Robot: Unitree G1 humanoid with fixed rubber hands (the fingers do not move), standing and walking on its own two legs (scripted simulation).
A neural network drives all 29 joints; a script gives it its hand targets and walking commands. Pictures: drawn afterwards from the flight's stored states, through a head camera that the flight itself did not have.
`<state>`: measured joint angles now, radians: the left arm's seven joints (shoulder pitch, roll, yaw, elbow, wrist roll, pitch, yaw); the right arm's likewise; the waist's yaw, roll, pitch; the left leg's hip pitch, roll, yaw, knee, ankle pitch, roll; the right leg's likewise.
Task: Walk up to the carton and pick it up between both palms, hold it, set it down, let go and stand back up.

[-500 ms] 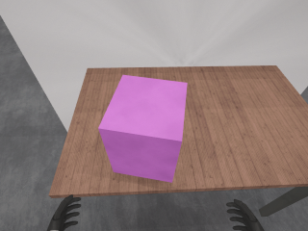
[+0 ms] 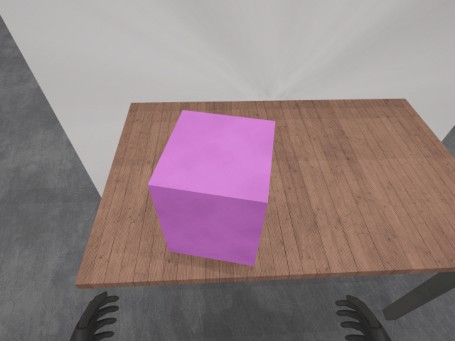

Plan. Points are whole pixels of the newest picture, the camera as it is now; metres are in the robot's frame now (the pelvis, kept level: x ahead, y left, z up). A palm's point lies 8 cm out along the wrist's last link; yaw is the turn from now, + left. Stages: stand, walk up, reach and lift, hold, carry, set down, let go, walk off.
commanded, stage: stand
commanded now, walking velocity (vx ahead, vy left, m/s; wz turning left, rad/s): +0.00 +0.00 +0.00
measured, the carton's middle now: (219, 189) +0.43 +0.02 -0.02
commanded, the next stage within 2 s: none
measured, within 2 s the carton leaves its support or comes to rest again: neither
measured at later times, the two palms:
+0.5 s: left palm out of the picture +0.15 +0.26 -0.08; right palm out of the picture +0.14 -0.25 -0.08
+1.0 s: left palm out of the picture +0.14 +0.26 -0.08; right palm out of the picture +0.13 -0.25 -0.08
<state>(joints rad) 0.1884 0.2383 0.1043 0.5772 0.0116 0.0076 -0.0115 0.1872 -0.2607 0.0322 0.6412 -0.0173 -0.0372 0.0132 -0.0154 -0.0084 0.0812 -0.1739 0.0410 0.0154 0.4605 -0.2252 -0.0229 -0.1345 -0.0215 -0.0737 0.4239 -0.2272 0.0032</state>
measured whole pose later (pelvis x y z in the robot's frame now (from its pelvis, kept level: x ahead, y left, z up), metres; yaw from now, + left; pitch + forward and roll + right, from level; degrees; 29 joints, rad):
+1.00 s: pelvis -0.01 +0.00 +0.00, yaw +0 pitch -4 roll -1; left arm 0.19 0.24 0.10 0.64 0.01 0.00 -0.01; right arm 0.19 -0.27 0.03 0.68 -0.02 -0.04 0.01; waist -0.02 0.00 0.08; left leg -0.17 0.04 0.02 0.46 -0.21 -0.02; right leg -0.13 -0.02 -0.07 0.42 -0.22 0.00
